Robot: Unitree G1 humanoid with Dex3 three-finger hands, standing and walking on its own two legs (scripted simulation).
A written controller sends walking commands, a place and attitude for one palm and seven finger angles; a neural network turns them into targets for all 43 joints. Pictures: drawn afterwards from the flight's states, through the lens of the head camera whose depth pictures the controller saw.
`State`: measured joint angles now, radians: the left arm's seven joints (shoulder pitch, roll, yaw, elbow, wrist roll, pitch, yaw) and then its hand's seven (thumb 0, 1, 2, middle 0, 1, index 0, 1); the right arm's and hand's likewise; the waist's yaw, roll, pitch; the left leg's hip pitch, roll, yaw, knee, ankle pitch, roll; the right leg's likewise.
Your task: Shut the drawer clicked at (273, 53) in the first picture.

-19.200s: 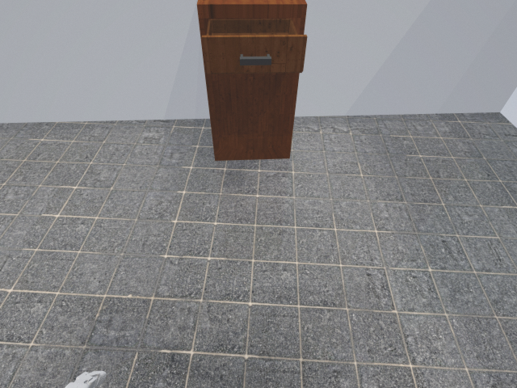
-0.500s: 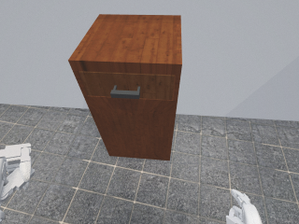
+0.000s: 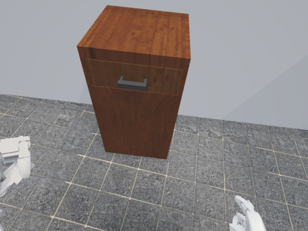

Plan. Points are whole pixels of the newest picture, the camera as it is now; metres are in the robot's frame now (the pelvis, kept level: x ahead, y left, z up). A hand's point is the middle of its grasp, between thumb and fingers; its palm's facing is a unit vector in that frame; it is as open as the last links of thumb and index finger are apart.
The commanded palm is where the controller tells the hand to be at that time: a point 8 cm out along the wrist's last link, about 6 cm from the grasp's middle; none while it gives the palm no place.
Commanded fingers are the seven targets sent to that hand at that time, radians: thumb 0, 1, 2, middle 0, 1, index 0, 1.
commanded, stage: step back with the hand held close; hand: left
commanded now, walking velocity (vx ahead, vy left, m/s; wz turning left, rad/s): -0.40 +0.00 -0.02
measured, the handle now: (132, 82) +0.70 +0.12 -0.05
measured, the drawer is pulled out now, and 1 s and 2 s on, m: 0.00 0.00 0.00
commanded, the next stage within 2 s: stop stepping back and stand still in 0.56 s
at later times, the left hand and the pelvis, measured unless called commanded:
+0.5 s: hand out of the picture +0.10 +0.17 +0.20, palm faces +0.23 -0.74 -0.63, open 3.2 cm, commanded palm +0.04 +0.22 +0.19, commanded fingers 0.00 0.90 0.90 -1.40 -1.60 -1.40 -1.60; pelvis -0.09 -0.06 +0.01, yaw -2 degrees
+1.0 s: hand out of the picture -0.06 +0.16 +0.18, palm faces +0.46 -0.77 -0.45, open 3.2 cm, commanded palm -0.12 +0.19 +0.19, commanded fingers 0.00 0.90 0.90 -1.40 -1.60 -1.40 -1.60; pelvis -0.24 -0.09 +0.02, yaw +2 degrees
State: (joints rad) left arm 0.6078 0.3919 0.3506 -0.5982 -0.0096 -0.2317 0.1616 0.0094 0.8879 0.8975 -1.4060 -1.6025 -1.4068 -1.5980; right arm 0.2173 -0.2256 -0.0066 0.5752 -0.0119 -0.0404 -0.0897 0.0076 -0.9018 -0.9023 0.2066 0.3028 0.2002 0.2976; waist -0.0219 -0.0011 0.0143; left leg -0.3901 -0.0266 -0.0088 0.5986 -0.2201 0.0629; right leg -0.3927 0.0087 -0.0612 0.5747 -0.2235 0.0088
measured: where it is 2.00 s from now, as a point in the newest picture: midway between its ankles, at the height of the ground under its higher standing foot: outside the picture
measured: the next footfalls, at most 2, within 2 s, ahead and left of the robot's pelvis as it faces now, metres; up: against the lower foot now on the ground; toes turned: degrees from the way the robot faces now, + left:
right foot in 0.14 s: -0.14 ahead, -0.14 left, +0.00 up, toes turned +1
left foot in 0.58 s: -0.08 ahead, +0.06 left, +0.00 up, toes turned +1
